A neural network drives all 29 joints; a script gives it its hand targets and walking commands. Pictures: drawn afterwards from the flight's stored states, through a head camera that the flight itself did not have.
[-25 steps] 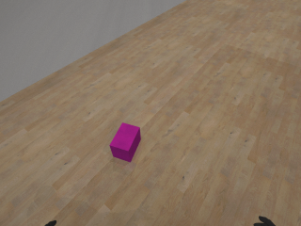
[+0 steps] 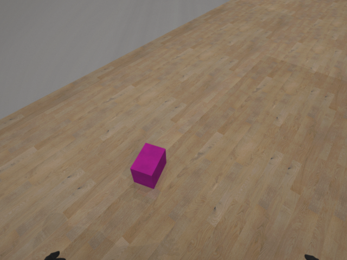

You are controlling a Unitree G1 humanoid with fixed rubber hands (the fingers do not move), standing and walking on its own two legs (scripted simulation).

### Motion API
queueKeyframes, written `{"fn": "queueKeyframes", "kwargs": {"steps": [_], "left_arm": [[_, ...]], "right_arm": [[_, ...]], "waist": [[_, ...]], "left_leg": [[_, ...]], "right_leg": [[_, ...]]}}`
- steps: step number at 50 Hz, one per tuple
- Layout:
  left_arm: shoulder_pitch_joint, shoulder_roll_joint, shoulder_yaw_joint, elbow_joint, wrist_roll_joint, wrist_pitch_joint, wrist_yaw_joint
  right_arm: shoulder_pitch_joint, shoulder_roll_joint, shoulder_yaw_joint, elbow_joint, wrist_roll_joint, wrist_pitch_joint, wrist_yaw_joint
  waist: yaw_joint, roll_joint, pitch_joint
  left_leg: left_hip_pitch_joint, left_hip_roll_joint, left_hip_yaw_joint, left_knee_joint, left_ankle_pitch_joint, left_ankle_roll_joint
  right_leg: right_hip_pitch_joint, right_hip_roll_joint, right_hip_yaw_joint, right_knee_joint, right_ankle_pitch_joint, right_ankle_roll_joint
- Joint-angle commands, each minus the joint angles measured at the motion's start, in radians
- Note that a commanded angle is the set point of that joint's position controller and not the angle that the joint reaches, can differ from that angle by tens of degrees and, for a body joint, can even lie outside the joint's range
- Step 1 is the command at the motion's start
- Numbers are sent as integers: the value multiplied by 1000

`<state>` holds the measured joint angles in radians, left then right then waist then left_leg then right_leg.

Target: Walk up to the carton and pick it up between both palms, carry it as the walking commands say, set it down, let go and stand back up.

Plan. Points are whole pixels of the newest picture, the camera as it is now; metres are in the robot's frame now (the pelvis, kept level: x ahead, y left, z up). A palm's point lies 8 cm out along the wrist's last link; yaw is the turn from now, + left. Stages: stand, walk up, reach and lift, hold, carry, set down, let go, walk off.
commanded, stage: walk up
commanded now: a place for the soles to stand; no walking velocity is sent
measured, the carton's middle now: (149, 165) +0.80 +0.17 -0.70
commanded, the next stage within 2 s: none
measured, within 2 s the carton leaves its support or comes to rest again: neither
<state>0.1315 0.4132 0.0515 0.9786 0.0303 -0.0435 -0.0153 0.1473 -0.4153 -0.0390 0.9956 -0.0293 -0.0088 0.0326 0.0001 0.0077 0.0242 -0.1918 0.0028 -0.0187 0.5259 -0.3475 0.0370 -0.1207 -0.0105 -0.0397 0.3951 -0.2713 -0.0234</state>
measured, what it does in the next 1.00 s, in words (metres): walks ahead: left foot, then right foot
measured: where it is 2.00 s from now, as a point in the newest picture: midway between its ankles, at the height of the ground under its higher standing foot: (141, 253)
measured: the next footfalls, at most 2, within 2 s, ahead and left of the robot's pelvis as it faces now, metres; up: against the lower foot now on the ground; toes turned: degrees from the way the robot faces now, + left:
left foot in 0.18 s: +0.13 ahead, +0.18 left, +0.00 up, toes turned +7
right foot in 0.52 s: +0.31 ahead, -0.07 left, +0.00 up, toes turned +9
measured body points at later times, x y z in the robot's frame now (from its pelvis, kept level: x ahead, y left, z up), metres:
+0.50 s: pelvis +0.13 +0.05 -0.01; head +0.14 +0.05 +0.44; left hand +0.20 +0.40 -0.10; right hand +0.23 -0.28 -0.09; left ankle +0.09 +0.18 -0.74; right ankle +0.22 -0.07 -0.73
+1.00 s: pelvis +0.25 +0.06 -0.03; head +0.28 +0.07 +0.41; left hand +0.27 +0.39 -0.14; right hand +0.45 -0.23 -0.11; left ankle +0.29 +0.19 -0.74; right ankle +0.27 -0.07 -0.74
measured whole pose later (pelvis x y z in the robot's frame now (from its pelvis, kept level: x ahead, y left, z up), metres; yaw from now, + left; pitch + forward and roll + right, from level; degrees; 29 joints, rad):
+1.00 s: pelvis +0.25 +0.06 -0.03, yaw +10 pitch -1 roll -1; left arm 0.30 0.43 0.04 0.75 0.01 -0.02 0.00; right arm 0.19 -0.44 -0.04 0.71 -0.01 -0.05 -0.01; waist 0.02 0.00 0.09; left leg -0.43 0.03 0.02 0.76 -0.30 0.01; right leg -0.32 -0.02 -0.01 0.76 -0.43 -0.03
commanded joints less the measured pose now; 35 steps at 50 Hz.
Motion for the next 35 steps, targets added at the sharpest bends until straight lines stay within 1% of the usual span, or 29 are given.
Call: {"fn": "queueKeyframes", "kwargs": {"steps": [1,2,3,4,6,7,8,9,10,11,12,13,14,15,16,17,19,22,24,25,26,27,28,29,30,31,32,33,35], "left_arm": [[136,301,97,-86,14,-26,3],[82,298,99,-119,10,-32,5],[38,297,99,-151,10,-37,3],[26,289,96,-172,12,-40,-4],[25,286,89,-201,17,-36,-20],[21,286,88,-209,17,-30,-26],[19,276,85,-215,16,-22,-28],[54,240,71,-226,14,-17,-29],[86,195,55,-242,8,-11,-31],[63,145,42,-290,1,-12,-31],[72,235,61,-271,4,0,-20],[93,259,64,-251,-10,0,-23],[145,257,71,-235,-14,-2,-26],[172,255,74,-228,-10,-7,-25],[194,248,73,-213,-5,-8,-32],[187,233,74,-217,-5,-5,-39],[144,209,75,-247,-3,-1,-48],[128,200,85,-272,1,-9,-57],[141,197,96,-284,6,-17,-61],[171,198,103,-284,9,-23,-59],[225,211,113,-276,11,-29,-53],[315,240,126,-267,16,-36,-42],[362,347,145,-299,20,-51,-32],[310,348,144,-329,2,-51,-29],[266,325,138,-339,-9,-47,-25],[248,285,127,-340,-15,-45,-20],[238,267,119,-341,-15,-45,-17],[218,249,112,-350,-9,-41,-16],[227,245,99,-360,-3,-36,-18]], "right_arm": [[-135,-165,-43,-168,-13,-12,25],[-77,-187,-55,-177,-5,-13,32],[-34,-200,-64,-184,0,-17,40],[-12,-204,-72,-188,0,-21,47],[4,-187,-80,-199,1,-29,61],[37,-174,-84,-201,5,-32,65],[98,-170,-89,-191,8,-38,64],[174,-201,-103,-178,2,-44,54],[292,-254,-122,-165,-8,-50,37],[355,-384,-141,-197,-7,-59,26],[280,-382,-140,-234,17,-65,18],[204,-342,-123,-266,30,-68,12],[166,-313,-112,-289,30,-72,9],[153,-291,-103,-303,29,-75,5],[162,-279,-100,-301,22,-75,4],[191,-277,-98,-302,12,-76,5],[228,-289,-105,-315,2,-81,6],[209,-297,-112,-350,7,-84,4],[189,-292,-108,-371,13,-82,3],[183,-284,-103,-379,14,-79,3],[194,-250,-91,-384,9,-77,0],[213,-205,-76,-392,5,-79,-8],[203,-149,-59,-428,22,-84,-13],[214,-239,-70,-397,27,-75,-28],[226,-263,-77,-373,33,-78,-28],[239,-252,-74,-363,30,-82,-25],[265,-240,-72,-354,27,-86,-21],[283,-229,-70,-334,23,-86,-16],[262,-190,-63,-339,12,-79,-13]], "waist": [[105,-121,138],[58,-72,129],[29,-81,101],[22,-98,85],[15,-132,75],[0,-137,69],[-23,-125,57],[-44,-41,20],[-92,117,-22],[-129,369,-30],[-90,116,-12],[-39,46,38],[-9,49,46],[-1,68,42],[-5,105,36],[-16,136,36],[-34,150,53],[-25,150,56],[-3,129,39],[22,106,24],[50,59,6],[97,-52,-17],[118,-316,-40],[86,-151,11],[58,-77,49],[49,-62,67],[31,-98,74],[18,-135,69],[18,-169,45]], "left_leg": [[-524,62,-91,353,-97,10],[-482,105,-146,352,-71,0],[-420,134,-131,299,-72,-10],[-352,128,-78,248,-84,-20],[-187,79,20,139,-72,-28],[-92,51,68,68,18,-29],[20,14,113,14,98,-32],[165,-22,114,10,75,-31],[280,30,-4,-69,-91,-4],[266,330,-632,-321,-400,156],[158,392,-712,-343,-474,242],[85,362,-609,-316,-388,240],[50,319,-498,-289,-272,224],[18,277,-407,-269,-189,203],[-18,244,-317,-254,-88,186],[-41,236,-280,-249,-36,190],[-59,246,-263,-244,-18,203],[-106,241,-237,-228,-59,188],[-160,231,-212,-185,-78,166],[-211,210,-183,-126,-80,144],[-272,175,-153,-32,-61,120],[-356,116,-105,173,-7,92],[-552,-53,4,546,-141,19],[-589,-45,-101,662,-191,8],[-574,-1,-133,672,-131,13],[-552,27,-134,632,-95,10],[-518,46,-119,547,-77,-3],[-439,44,-69,463,-76,-20],[-313,33,20,341,-86,-39]], "right_leg": [[136,-427,477,-271,-437,-258],[102,-431,443,-267,-367,-251],[77,-414,364,-256,-292,-236],[42,-377,267,-238,-221,-220],[-82,-292,120,-179,-190,-184],[-147,-252,63,-131,-204,-161],[-218,-210,15,-52,-244,-137],[-306,-172,-22,84,-272,-108],[-404,-115,-81,341,-284,-73],[-594,29,-54,679,-401,-14],[-573,-32,157,776,-292,-19],[-564,-67,161,809,-199,-20],[-531,-98,144,768,-158,-15],[-487,-114,123,682,-142,-5],[-418,-104,91,598,-142,4],[-380,-90,66,531,-160,13],[-364,-77,44,437,-154,15],[-309,-52,15,334,-63,6],[-214,-28,-10,260,-27,-8],[-118,-6,-29,204,4,-18],[-6,20,-34,177,-18,-27],[112,-22,54,104,-114,-58],[167,-355,618,-141,-449,-172],[80,-437,722,-184,-459,-232],[40,-411,618,-143,-364,-266],[8,-365,487,-109,-231,-258],[-11,-316,368,-83,-110,-234],[-63,-275,250,-59,81,-222],[-124,-261,140,8,405,-229]]}}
